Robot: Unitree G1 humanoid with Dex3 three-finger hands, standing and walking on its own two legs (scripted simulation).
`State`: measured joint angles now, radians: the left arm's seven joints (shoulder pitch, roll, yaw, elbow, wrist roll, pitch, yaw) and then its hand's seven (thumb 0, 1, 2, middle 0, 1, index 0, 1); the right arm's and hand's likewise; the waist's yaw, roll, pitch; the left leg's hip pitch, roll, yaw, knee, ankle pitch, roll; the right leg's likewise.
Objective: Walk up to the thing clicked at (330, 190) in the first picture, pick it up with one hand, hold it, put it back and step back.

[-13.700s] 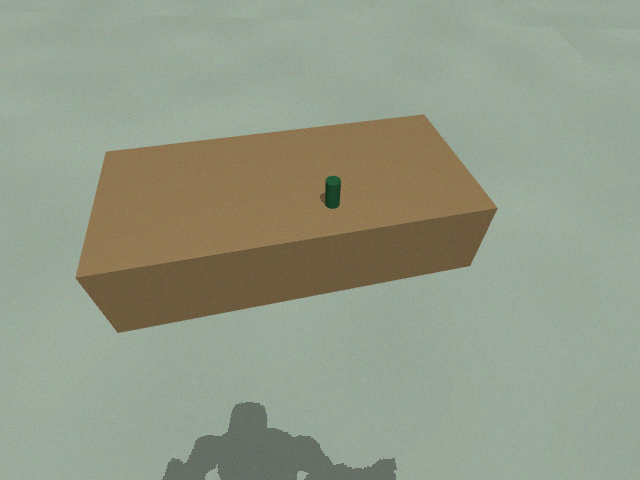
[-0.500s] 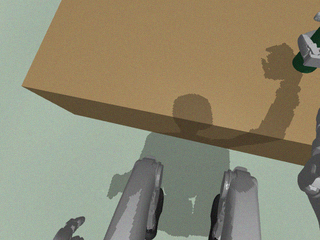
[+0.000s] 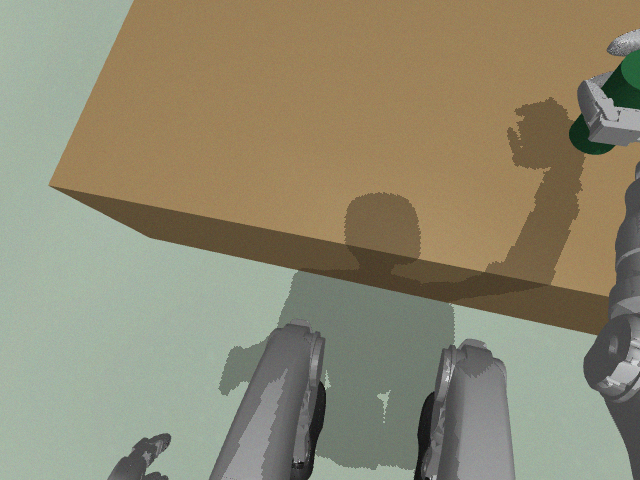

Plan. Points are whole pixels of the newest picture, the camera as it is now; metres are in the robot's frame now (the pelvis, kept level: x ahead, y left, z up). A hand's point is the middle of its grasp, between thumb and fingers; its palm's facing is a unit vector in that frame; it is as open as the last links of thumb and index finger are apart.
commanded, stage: lift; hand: right
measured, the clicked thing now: (618, 107) +0.54 -0.25 +0.01
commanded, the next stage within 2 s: hold in 1.90 s
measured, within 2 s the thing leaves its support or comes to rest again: neither
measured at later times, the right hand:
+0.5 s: hand out of the picture +0.50 -0.23 +0.08, palm faces +0.21 +0.98 +0.00, open 7.0 cm
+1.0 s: hand out of the picture +0.43 -0.22 +0.20, palm faces +0.22 +0.98 +0.00, open 7.0 cm
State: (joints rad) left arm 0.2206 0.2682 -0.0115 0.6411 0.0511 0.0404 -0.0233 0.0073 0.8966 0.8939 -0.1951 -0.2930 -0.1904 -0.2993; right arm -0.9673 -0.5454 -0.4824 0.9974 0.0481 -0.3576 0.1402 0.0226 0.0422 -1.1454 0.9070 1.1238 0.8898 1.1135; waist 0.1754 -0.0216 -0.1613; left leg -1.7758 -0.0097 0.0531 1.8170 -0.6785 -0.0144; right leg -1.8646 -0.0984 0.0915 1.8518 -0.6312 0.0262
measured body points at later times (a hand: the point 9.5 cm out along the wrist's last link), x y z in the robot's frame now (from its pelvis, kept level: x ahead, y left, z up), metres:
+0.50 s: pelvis +0.01 +0.00 +0.05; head +0.19 -0.04 +0.46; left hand +0.10 +0.28 -0.07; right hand +0.49 -0.28 +0.09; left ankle +0.06 +0.13 -0.47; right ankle +0.07 -0.14 -0.47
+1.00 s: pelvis +0.03 +0.00 +0.16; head +0.14 -0.03 +0.60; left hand +0.17 +0.25 +0.05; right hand +0.41 -0.27 +0.20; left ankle +0.06 +0.13 -0.47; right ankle +0.07 -0.14 -0.47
